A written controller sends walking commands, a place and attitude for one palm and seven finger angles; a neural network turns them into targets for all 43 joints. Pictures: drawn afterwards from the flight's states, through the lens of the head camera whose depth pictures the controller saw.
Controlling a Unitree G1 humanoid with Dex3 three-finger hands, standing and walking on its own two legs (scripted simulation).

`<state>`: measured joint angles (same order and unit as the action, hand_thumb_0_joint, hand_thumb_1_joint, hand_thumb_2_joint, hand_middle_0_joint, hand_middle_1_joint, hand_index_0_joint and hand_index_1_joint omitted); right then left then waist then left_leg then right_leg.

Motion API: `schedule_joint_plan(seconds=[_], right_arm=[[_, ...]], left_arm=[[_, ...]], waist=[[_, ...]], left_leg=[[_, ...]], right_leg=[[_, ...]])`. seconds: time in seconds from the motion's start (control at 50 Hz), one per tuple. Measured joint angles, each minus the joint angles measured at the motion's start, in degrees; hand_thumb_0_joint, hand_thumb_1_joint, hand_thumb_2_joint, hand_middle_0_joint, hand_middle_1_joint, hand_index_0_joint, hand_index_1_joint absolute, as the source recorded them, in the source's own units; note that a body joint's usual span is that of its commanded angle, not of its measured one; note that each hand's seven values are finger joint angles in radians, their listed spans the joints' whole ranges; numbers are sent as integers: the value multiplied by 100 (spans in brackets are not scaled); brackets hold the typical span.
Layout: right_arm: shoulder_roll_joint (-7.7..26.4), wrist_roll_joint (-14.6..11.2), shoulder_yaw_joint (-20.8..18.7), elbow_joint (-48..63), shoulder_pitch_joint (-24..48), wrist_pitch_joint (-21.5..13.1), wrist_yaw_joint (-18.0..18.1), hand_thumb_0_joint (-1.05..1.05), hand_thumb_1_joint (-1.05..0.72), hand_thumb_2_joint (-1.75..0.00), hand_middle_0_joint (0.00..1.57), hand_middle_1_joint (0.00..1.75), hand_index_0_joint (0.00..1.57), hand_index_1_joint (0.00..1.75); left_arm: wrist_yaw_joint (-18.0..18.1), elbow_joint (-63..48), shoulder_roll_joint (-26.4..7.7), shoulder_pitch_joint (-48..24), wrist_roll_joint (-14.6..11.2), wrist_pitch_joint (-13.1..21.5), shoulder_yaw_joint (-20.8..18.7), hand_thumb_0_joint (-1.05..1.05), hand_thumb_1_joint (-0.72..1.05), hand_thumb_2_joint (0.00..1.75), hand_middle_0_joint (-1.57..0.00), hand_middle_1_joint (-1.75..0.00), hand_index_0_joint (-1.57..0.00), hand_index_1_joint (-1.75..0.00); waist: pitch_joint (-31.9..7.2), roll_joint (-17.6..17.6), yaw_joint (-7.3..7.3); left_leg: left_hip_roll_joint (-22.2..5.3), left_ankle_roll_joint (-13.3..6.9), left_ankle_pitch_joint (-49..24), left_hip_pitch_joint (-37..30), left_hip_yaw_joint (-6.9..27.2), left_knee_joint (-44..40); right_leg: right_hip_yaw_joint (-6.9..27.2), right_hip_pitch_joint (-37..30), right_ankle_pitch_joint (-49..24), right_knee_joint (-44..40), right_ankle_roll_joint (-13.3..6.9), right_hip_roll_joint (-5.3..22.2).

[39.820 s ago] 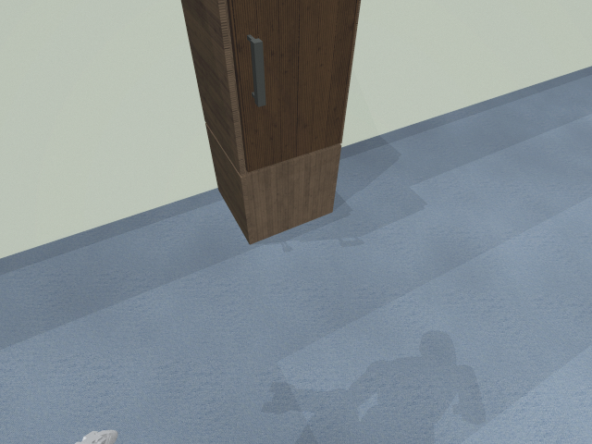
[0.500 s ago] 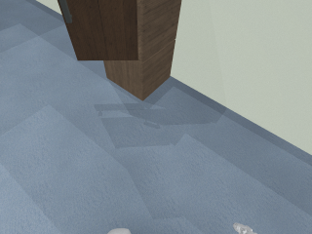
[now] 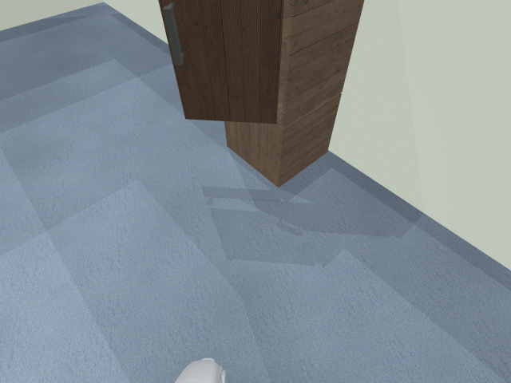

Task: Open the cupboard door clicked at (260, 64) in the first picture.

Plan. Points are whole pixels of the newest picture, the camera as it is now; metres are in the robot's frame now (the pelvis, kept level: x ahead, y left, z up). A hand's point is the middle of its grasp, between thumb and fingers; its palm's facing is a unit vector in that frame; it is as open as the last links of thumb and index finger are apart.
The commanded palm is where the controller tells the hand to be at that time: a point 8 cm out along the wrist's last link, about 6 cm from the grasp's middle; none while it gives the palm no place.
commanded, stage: take the last steps up to it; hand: left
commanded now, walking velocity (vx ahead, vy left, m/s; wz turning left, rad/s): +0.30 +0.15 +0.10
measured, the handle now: (175, 34) +1.08 +0.34 +0.01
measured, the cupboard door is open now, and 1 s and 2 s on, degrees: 43 43 43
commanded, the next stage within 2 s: come to a stop and stand still in 1.20 s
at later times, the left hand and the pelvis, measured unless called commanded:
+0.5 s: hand (141, 311) +0.26 +0.25 -0.16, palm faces +0.02 -0.98 -0.21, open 7.4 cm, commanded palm none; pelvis +0.16 +0.07 -0.01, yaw -1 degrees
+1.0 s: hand (144, 300) +0.29 +0.26 -0.19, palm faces +0.10 -0.98 -0.16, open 7.3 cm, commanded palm none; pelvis +0.35 +0.09 -0.01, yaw -1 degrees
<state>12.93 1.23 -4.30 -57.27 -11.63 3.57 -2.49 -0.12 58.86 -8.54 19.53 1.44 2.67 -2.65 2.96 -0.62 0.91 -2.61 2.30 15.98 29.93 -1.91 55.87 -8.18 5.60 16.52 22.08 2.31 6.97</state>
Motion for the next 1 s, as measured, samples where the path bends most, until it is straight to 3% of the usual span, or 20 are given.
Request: schedule_joint_plan(seconds=[0.08, 0.14, 0.18, 0.24, 0.3, 0.4, 0.54, 0.58, 0.62, 0.66, 0.7, 0.84, 0.94, 1.0], right_arm=[[-7, -19, 47, -9, 114, -67, -28, 1, -91, -89, 20, 29, 19, 30], [-33, -14, 119, 70, 235, -219, -22, 1, -91, -90, 20, 29, 19, 30], [-70, 24, 124, 170, 318, -408, 53, 1, -91, -89, 20, 29, 19, 30], [-268, 39, 177, 222, 302, -546, 192, 1, -91, -89, 20, 29, 19, 30], [-403, 18, 180, 144, 105, -626, 323, 0, -92, -89, 20, 29, 20, 30], [-306, 27, 180, -132, -321, -649, 327, 0, -94, -89, 20, 29, 20, 30], [-287, 59, 222, -511, -841, -552, 268, 0, -92, -89, 20, 29, 20, 30], [-295, 27, 237, -603, -978, -528, 258, 1, -92, -89, 20, 29, 20, 30], [-282, -8, 230, -694, -922, -444, 234, 1, -91, -89, 20, 29, 20, 30], [-277, -15, 208, -728, -796, -383, 229, 1, -91, -89, 20, 29, 20, 30], [-272, -9, 186, -686, -645, -367, 230, 1, -91, -89, 20, 29, 19, 30], [-335, 1, 126, -376, -169, -366, 173, 1, -92, -89, 20, 29, 19, 30], [-247, 1, 114, -213, 160, -406, 81, 1, -93, -89, 20, 29, 19, 30], [-189, 21, 147, -81, 275, -547, 83, 1, -92, -89, 20, 29, 19, 30]], left_arm=[[-21, 175, 11, 154, 27, 30, -8, 1, 90, 89, -20, -30, -21, -30], [-33, 301, -36, 315, 17, -22, -40, 1, 90, 89, -20, -30, -21, -30], [-51, 376, -76, 339, -17, -146, -59, 1, 90, 89, -20, -30, -21, -30], [-24, 442, -206, 73, -29, -323, -75, 1, 91, 89, -20, -30, -20, -30], [-58, 332, -260, -284, -14, -300, -106, 1, 91, 89, -20, -30, -20, -30], [-97, -26, -211, -813, -17, -233, -101, 1, 91, 89, -20, -30, -20, -30], [-145, -353, -144, -1327, -11, -186, -63, 1, 91, 89, -20, -30, -20, -30], [-151, -411, -139, -1364, 5, -76, -53, 0, 91, 89, -20, -30, -20, -30], [-119, -421, -87, -1370, -21, 58, -35, 0, 91, 89, -20, -30, -20, -30], [-59, -396, -30, -1247, -58, 115, -7, 0, 91, 89, -20, -30, -20, -30], [-16, -297, 39, -1043, -75, 139, 16, 0, 91, 89, -20, -30, -20, -30], [33, 133, -110, -422, -64, 188, -75, -1, 95, 89, -20, -30, -20, -30], [-22, 459, -99, -16, -28, 96, -40, 0, 93, 89, -20, -30, -20, -30], [-37, 602, -69, 263, -41, 14, -42, 0, 92, 89, -20, -30, -20, -30]], waist=[[98, -120, 139], [139, -190, 212], [184, -174, 159], [244, -238, 145], [211, -208, 106], [74, -82, 34], [37, 41, -168], [42, 102, -192], [152, 218, -219], [196, 243, -222], [169, 252, -228], [-1, 81, -91], [8, -24, 112], [-5, -56, 177]], left_leg=[[-28, -48, 107, -305, -207, -1262], [60, -167, 22, -811, -430, -2302], [80, -354, -401, -823, -455, -2231], [122, -455, -69, -983, -569, -2064], [219, -451, -152, -1425, -645, -2608], [375, -518, -277, -2135, -739, -3442], [413, -367, 252, -2712, -850, -3420], [295, -313, 683, -2605, -830, -2782], [196, -327, 1153, -2054, -535, -1204], [183, -298, 985, -1411, -268, 122], [67, -223, 577, -897, -151, 572], [-277, -16, -172, -143, -149, -773], [-188, -83, -310, -352, -282, -1855], [-78, -199, -398, -851, -405, -2618]], right_leg=[[-159, -210, 176, -14, 200, 218], [-185, -200, 570, 452, 370, 400], [-10, 269, 1065, 1706, 183, 453], [433, 1339, 1167, 3931, -138, 204], [395, 2088, 611, 4531, -235, 64], [242, 2516, 27, 3457, -223, -38], [204, 1932, -318, 1661, -277, -200], [180, 1582, -328, 1277, -418, -309], [89, 1475, -94, 1458, -577, -418], [48, 1230, -42, 1270, -615, -490], [35, 940, -154, 858, -577, -564], [9, 126, -258, -144, -495, -570], [30, -268, 106, -110, -271, -424], [93, -283, 607, 457, -127, -306]])
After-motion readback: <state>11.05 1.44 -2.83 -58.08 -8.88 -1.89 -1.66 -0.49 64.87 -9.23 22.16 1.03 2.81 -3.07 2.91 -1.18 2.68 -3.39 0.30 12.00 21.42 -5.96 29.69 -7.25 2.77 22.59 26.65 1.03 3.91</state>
